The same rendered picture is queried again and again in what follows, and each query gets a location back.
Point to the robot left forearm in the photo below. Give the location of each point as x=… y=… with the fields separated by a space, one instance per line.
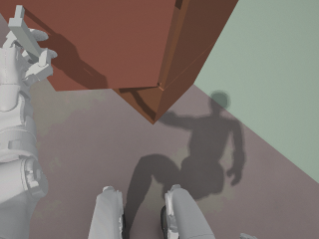
x=18 y=131

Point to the robot left thigh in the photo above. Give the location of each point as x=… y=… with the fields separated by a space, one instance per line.
x=105 y=222

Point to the robot thigh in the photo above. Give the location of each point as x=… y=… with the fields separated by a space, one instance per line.
x=190 y=222
x=105 y=222

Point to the left robot upper arm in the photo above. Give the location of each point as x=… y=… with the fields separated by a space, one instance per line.
x=22 y=184

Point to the cupboard door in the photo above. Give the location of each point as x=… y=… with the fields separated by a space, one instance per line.
x=100 y=44

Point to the handle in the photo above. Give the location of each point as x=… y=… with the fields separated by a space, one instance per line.
x=21 y=31

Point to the robot right thigh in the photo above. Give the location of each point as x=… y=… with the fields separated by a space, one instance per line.
x=190 y=222

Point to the robot left hand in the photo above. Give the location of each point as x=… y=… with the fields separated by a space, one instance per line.
x=13 y=64

